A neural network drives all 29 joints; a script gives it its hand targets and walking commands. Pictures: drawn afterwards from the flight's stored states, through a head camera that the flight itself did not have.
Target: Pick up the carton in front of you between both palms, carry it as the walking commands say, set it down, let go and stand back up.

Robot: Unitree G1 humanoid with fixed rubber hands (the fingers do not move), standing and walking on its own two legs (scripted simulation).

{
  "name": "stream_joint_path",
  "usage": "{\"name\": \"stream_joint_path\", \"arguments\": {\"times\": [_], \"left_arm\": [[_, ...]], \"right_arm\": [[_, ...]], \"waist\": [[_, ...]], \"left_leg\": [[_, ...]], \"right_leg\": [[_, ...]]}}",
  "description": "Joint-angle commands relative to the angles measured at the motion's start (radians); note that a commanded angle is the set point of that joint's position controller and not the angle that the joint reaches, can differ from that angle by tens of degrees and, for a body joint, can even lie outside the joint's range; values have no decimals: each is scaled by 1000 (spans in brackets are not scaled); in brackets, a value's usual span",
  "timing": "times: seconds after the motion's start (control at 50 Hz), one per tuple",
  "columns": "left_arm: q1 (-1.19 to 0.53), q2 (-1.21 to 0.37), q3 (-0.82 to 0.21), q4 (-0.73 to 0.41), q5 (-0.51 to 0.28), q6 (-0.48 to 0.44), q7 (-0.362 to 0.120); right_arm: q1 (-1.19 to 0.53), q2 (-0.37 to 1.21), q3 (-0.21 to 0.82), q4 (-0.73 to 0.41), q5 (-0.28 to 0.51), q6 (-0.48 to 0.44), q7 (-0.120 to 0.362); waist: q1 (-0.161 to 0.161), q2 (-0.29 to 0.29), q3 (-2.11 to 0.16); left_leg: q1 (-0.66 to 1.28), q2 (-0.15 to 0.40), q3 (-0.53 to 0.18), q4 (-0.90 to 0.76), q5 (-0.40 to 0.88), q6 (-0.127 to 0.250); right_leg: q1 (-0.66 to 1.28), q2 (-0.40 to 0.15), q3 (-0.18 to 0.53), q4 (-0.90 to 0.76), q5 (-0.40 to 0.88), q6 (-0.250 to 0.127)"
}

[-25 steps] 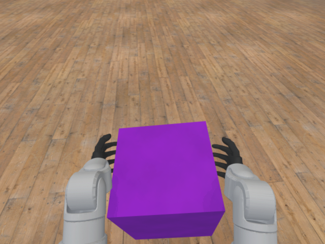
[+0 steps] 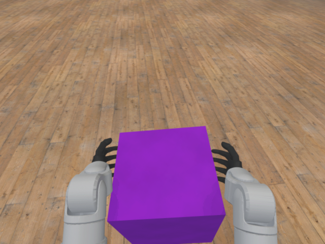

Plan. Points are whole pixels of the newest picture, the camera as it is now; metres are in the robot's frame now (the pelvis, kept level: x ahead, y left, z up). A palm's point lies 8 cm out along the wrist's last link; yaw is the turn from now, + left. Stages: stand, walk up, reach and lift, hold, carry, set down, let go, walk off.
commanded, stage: carry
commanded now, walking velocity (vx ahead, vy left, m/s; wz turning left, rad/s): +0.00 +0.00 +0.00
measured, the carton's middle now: (167, 189) +0.26 +0.00 +0.01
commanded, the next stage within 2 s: hold in 1.00 s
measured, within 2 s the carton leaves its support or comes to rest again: neither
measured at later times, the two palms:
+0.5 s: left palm (102, 188) +0.23 +0.15 +0.07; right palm (233, 194) +0.23 -0.15 +0.06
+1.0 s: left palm (105, 189) +0.24 +0.14 +0.05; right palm (233, 195) +0.23 -0.15 +0.04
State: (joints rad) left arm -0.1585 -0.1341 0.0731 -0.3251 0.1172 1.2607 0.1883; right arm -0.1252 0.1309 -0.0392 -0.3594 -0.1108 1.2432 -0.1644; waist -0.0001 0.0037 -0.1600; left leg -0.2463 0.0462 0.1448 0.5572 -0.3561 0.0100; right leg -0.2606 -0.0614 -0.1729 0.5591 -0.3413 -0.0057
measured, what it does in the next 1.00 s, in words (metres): shifts its weight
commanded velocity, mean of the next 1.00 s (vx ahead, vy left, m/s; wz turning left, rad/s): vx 0.00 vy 0.00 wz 0.00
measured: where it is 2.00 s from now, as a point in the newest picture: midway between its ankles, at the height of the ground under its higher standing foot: outside the picture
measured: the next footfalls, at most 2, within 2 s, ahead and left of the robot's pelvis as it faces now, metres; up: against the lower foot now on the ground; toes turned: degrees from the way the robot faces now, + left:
none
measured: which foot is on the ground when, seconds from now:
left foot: down 0.00-1.00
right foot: down 0.00-1.00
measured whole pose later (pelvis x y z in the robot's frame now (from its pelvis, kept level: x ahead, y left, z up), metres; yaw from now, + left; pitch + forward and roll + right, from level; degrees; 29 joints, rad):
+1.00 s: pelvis -0.05 -0.01 +0.00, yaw +0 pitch +2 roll +0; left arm -0.22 -0.14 0.18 0.19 0.24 0.72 0.03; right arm -0.20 0.14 -0.15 0.18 -0.24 0.71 -0.04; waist 0.00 0.00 -0.11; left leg -0.29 0.05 0.15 0.51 -0.25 0.01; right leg -0.31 -0.05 -0.18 0.51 -0.24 -0.03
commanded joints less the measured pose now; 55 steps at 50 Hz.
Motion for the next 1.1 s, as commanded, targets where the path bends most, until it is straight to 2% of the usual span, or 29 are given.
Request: {"name": "stream_joint_path", "arguments": {"times": [0.0, 0.12, 0.24, 0.46, 0.64, 0.74, 0.8, 0.88, 0.98, 1.0, 1.02, 1.04, 1.08], "left_arm": [[-406, -956, -657, -76, -405, -18, -278], [-406, -958, -656, -10, -375, -58, -310], [-446, -964, -629, 87, -339, -153, -346], [-422, -945, -536, 273, -231, -344, -386], [-476, -896, -409, 464, -117, -541, -401], [-517, -914, -389, 534, -94, -628, -413], [-517, -933, -409, 532, -101, -638, -415], [-488, -951, -461, 478, -130, -602, -411], [-450, -919, -445, 474, -119, -565, -405], [-373, -953, -419, 458, -111, -555, -412], [-415, -937, -418, 433, -108, -566, -407], [-400, -920, -410, 426, -97, -567, -407], [-428, -920, -417, 436, -108, -570, -401]], "right_arm": [[-410, 975, 628, -45, 385, -7, 241], [-412, 975, 622, 20, 354, -45, 272], [-463, 970, 597, 97, 323, -137, 306], [-468, 954, 519, 271, 232, -329, 351], [-539, 902, 394, 468, 125, -528, 373], [-583, 916, 377, 533, 103, -615, 383], [-582, 934, 399, 525, 110, -626, 384], [-553, 955, 449, 470, 140, -590, 378], [-515, 921, 428, 467, 127, -551, 372], [-430, 953, 409, 463, 125, -541, 380], [-466, 941, 419, 433, 117, -552, 373], [-448, 920, 399, 431, 103, -553, 369], [-478, 913, 400, 429, 108, -561, 358]], "waist": [[0, 4, -176], [1, 2, -128], [0, 0, -117], [2, -5, -141], [1, -5, -148], [2, -3, -169], [3, -4, -184], [3, -5, -197], [3, -7, -180], [3, -8, -89], [0, -17, -127], [6, -30, -123], [-5, -1, -116]], "left_leg": [[58, 119, -101, -59, 491, 8], [33, 116, -106, -100, 368, 11], [23, 112, -109, -126, 277, 16], [16, 111, -111, -138, 239, 16], [14, 108, -112, -140, 216, 16], [24, 107, -111, -135, 222, 16], [33, 108, -111, -129, 236, 15], [39, 111, -110, -119, 260, 14], [29, 112, -109, -116, 269, 14], [141, -129, -228, -164, 472, 29], [157, -116, -253, -165, 521, 30], [151, -113, -251, -175, 487, 25], [161, -119, -259, -188, 485, 18]], "right_leg": [[98, -105, 100, -48, 441, -13], [71, -107, 109, -90, 343, -16], [56, -108, 115, -120, 265, -20], [50, -110, 120, -133, 227, -22], [44, -106, 123, -140, 204, -24], [51, -105, 123, -137, 216, -26], [56, -106, 121, -132, 236, -26], [60, -108, 120, -122, 268, -26], [52, -109, 120, -121, 281, -26], [245, 130, 265, -171, 504, -32], [279, 120, 285, -158, 573, -30], [321, 111, 290, -170, 543, -27], [344, 118, 287, -170, 551, -17]]}}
